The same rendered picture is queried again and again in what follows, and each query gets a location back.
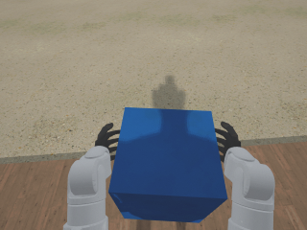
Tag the robot left hand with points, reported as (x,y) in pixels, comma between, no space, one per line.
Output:
(104,135)

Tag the robot right hand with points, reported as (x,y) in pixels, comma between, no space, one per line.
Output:
(231,139)

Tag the robot right forearm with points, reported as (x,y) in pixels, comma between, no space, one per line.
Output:
(252,194)

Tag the robot left forearm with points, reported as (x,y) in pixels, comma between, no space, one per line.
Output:
(86,191)

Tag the carton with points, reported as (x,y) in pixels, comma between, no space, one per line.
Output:
(167,165)

